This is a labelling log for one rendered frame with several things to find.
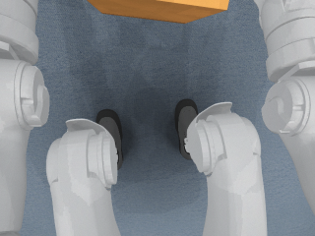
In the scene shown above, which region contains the left robot foot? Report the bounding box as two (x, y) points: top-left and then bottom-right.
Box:
(95, 109), (124, 170)

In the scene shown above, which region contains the left robot upper arm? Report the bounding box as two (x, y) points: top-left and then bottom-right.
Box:
(0, 58), (50, 236)

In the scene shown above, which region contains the robot right forearm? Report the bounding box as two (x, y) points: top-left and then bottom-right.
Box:
(253, 0), (315, 83)

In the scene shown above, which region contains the carton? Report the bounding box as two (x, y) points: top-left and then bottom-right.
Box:
(87, 0), (229, 24)

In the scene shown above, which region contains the right robot upper arm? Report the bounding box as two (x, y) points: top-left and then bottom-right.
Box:
(261, 76), (315, 215)

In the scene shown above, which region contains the robot left forearm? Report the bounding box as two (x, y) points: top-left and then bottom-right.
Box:
(0, 0), (39, 66)

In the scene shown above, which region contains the right robot shin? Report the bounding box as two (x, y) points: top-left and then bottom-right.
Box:
(184, 102), (261, 163)

